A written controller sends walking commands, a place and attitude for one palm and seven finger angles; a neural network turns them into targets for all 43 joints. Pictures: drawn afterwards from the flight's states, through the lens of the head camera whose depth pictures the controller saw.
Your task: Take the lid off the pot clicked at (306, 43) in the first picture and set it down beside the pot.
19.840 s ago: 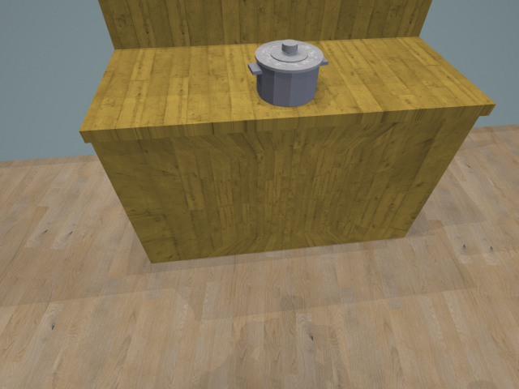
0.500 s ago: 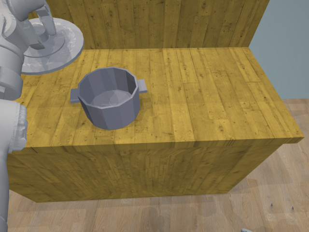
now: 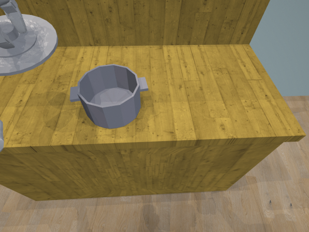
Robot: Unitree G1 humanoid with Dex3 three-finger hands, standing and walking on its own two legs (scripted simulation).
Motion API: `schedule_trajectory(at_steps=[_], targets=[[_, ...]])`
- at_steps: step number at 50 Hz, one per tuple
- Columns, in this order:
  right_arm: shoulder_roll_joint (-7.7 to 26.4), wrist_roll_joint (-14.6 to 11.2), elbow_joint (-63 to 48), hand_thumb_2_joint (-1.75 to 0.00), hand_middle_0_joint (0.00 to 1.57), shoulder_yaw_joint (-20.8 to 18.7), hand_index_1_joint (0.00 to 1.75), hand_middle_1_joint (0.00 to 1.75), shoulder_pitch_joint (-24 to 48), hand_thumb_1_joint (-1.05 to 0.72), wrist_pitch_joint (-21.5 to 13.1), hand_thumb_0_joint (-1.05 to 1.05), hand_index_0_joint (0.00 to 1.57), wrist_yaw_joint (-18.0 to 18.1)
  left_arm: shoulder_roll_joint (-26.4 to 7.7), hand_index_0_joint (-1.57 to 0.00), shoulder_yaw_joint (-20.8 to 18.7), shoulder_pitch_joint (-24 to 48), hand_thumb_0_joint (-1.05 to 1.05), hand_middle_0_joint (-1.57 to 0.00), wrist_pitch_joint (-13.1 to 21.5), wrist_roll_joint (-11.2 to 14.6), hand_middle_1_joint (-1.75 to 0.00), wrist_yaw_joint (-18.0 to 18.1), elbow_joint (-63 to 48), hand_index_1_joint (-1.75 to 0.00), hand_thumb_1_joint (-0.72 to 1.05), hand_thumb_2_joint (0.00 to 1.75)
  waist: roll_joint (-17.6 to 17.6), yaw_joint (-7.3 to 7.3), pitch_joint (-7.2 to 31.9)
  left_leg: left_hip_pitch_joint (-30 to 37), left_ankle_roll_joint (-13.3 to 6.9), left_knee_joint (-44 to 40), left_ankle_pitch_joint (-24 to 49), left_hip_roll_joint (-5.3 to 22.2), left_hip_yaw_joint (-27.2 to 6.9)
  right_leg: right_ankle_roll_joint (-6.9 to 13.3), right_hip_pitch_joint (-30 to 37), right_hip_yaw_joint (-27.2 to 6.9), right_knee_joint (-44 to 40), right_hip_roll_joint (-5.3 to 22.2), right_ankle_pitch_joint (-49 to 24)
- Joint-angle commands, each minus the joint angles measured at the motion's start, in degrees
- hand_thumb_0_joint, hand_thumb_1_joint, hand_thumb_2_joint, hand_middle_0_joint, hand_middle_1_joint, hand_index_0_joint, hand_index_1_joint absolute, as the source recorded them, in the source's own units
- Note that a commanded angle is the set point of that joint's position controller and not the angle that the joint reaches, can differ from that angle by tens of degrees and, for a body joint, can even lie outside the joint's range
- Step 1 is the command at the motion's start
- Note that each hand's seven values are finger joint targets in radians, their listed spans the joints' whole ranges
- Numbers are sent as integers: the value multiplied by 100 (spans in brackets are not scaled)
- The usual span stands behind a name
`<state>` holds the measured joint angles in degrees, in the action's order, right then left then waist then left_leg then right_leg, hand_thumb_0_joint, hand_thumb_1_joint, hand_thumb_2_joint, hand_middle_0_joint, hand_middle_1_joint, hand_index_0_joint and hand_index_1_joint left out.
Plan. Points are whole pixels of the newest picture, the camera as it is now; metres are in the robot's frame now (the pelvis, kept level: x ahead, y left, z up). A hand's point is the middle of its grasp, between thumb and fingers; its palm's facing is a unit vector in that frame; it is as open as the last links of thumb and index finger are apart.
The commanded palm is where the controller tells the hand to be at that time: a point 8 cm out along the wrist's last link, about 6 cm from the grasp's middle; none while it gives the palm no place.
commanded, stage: move the lid sideways beside the pot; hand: left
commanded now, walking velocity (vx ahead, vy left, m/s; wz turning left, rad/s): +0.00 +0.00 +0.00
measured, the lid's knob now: (4, 31) +0.50 +0.31 +0.25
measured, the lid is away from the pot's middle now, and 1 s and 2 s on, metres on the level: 0.19 0.23 0.23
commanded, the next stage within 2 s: lower the lid onto the table in 0.52 s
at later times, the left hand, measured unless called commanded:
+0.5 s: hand out of the picture +0.46 +0.35 +0.27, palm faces -0.25 -0.10 -0.96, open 7.1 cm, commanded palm +0.48 +0.34 +0.33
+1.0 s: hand out of the picture +0.47 +0.33 +0.24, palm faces -0.29 -0.15 -0.95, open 7.1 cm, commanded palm +0.48 +0.33 +0.31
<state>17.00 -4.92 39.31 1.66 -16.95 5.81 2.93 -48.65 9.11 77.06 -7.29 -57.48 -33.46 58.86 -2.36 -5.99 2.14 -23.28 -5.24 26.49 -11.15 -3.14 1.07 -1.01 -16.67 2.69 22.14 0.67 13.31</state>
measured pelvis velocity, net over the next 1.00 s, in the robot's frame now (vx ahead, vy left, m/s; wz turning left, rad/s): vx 0.00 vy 0.00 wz -0.01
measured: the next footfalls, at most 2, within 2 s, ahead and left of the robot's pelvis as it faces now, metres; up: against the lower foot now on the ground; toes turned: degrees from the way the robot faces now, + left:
none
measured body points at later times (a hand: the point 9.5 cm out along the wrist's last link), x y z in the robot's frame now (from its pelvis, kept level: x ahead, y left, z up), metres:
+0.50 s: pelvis +0.00 +0.00 +0.00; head +0.06 +0.01 +0.44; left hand +0.46 +0.35 +0.32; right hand +0.04 -0.28 -0.12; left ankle +0.02 +0.06 -0.74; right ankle -0.03 -0.14 -0.74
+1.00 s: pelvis +0.00 +0.00 +0.00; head +0.07 +0.01 +0.44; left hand +0.48 +0.34 +0.30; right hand +0.03 -0.28 -0.12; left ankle +0.02 +0.06 -0.74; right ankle -0.03 -0.14 -0.74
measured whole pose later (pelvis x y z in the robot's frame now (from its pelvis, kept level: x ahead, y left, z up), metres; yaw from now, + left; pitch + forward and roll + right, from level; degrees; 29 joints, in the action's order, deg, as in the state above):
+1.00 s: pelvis +0.00 +0.00 +0.00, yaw -1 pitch +9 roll -3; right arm 17.2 -5.8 39.4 2.7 -18.1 4.9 3.8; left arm -54.0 7.7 78.5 -5.9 -58.8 -33.6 66.1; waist -2.1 -7.3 0.9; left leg -25.2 -5.2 28.8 -12.4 -2.2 1.4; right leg -1.1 -18.1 2.2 22.8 -0.2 13.4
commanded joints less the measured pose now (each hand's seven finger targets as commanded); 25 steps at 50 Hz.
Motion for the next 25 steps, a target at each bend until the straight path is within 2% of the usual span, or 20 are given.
schedule_trajectory(at_steps=[1, 2, 3, 4, 6, 7, 8, 9, 10, 13, 14, 15, 16, 18, 19, 21, 23, 25], targets=[[950, -40, -487, -90, 20, -281, 30, 30, -165, -90, -87, 0, 20, 61, -1404, -92, -309, 3181, 0, -92, 32, -83, -105, 263, -1053, -104, 74, 82, -445, -4, 2262, 2429, 62, 31, 2270, 235, -520, 324, -440, 139, -164, -356, -1094], [961, -51, -469, -90, 20, -271, 30, 30, -186, -90, -77, 0, 20, 72, -1461, -92, -349, 3009, 0, -92, 29, -82, -105, 251, -809, -104, 74, 82, -316, -16, 2115, 2299, 49, 8, 2032, 241, -486, 312, -455, 143, -190, -362, -995], [1015, -78, -478, -90, 20, -259, 30, 30, -171, -90, -68, 0, 20, 72, -1372, -92, -225, 2984, 0, -92, 70, -3, -105, 242, -879, -104, 74, 82, -472, -24, 2108, 2299, 66, 10, 2147, 246, -481, 338, -433, 137, -221, -318, -1077], [988, -57, -453, -90, 20, -256, 30, 30, -184, -90, -58, 0, 20, 83, -1634, -92, -393, 3082, 0, -92, 76, -98, -105, 263, -898, -104, 74, 82, -324, -21, 2175, 2248, 52, -15, 1894, 255, -470, 305, -367, 121, -190, -354, -967], [991, -84, -451, -90, 20, -239, 30, 30, -161, -90, -50, 0, 20, 117, -1666, -92, -319, 3321, 0, -92, 112, -114, -105, 259, -992, -104, 74, 82, -388, -47, 2190, 2239, 34, -64, 1663, 251, -453, 310, -349, 128, -212, -350, -873], [993, -79, -442, -90, 20, -244, 30, 30, -165, -90, -76, 0, 20, 132, -1599, -92, -236, 3440, 0, -92, 131, -115, -105, 258, -1062, -104, 74, 82, -518, -50, 2278, 2323, 23, -49, 1672, 239, -467, 315, -367, 121, -216, -353, -856], [1017, -82, -436, -90, 20, -247, 30, 30, -194, -90, -99, 0, 20, 142, -1499, -92, -171, 3274, 0, -92, 171, -50, -105, 262, -953, -104, 74, 82, -623, -83, 2179, 2340, 29, -3, 1806, 256, -454, 336, -456, 126, -252, -323, -908], [1011, -66, -396, -90, 20, -237, 30, 30, -234, -90, -92, 0, 20, 148, -1918, -92, -457, 3429, 0, -92, 210, -129, -105, 294, -1186, -104, 74, 82, -597, -25, 2406, 2412, 30, -12, 1804, 269, -484, 313, -298, 102, -212, -357, -916], [1002, -67, -419, -90, 20, -220, 30, 30, -231, -90, -103, 0, 20, 176, -1937, -92, -471, 3327, 0, -92, 239, -148, -105, 287, -978, -104, 74, 82, -550, -39, 2354, 2338, -5, 21, 1842, 238, -448, 317, -279, 95, -202, -360, -984], [1026, -105, -377, -90, 20, -226, 30, 30, -247, -90, -124, 0, 20, 184, -1537, -92, -124, 3191, 0, -92, 272, -41, -105, 240, -853, -104, 74, 82, -791, -97, 2136, 2408, 35, 20, 1923, 273, -470, 326, -559, 139, -263, -334, -899], [1032, -87, -310, -90, 20, -224, 30, 30, -290, -90, -107, 0, 20, 179, -1863, -92, -375, 3328, 0, -92, 286, -103, -105, 257, -977, -104, 74, 82, -695, -56, 2220, 2417, 39, 19, 1885, 297, -492, 311, -447, 135, -221, -376, -910], [1030, -85, -346, -90, 20, -221, 30, 30, -276, -90, -109, 0, 20, 190, -1900, -92, -380, 3391, 0, -92, 294, -128, -105, 249, -1012, -104, 74, 82, -748, -56, 2270, 2404, 18, 23, 1811, 274, -456, 313, -424, 128, -221, -373, -890], [1021, -87, -345, -90, 20, -216, 30, 30, -325, -90, -118, 0, 20, 206, -1973, -92, -442, 3248, 0, -92, 309, -137, -105, 257, -861, -104, 74, 82, -632, -50, 2251, 2343, 7, 34, 1841, 263, -450, 310, -372, 134, -209, -376, -923], [1044, -119, -351, -90, 20, -211, 30, 30, -302, -90, -113, 0, 20, 198, -1779, -92, -256, 3129, 0, -92, 343, -66, -105, 228, -799, -104, 74, 82, -738, -77, 2138, 2333, 30, 49, 2006, 277, -457, 328, -450, 149, -232, -357, -997], [1059, -99, -303, -90, 20, -220, 30, 30, -347, -90, -82, 0, 20, 194, -2075, -92, -489, 3247, 0, -92, 350, -127, -105, 244, -942, -104, 74, 82, -653, -35, 2293, 2386, 30, 54, 2027, 308, -479, 303, -366, 139, -179, -386, -1006], [1039, -85, -349, -90, 20, -226, 30, 30, -352, -90, -88, 0, 20, 200, -2135, -92, -510, 3296, 0, -92, 376, -167, -105, 246, -1027, -104, 74, 82, -881, -21, 2418, 2480, 22, 115, 2225, 283, -463, 312, -375, 137, -165, -387, -1076], [1060, -124, -345, -90, 20, -225, 30, 30, -379, -90, -78, 0, 20, 189, -1778, -92, -264, 2974, 0, -92, 382, -52, -105, 195, -776, -104, 74, 82, -755, -69, 2156, 2405, 36, 114, 2322, 307, -473, 314, -498, 172, -211, -373, -1117], [1054, -110, -317, -90, 20, -217, 30, 30, -373, -90, -29, 0, 20, 178, -2027, -92, -440, 3051, 0, -92, 347, -107, -105, 193, -785, -104, 74, 82, -633, -61, 2141, 2292, 5, 92, 2051, 298, -429, 286, -455, 147, -194, -407, -1017]])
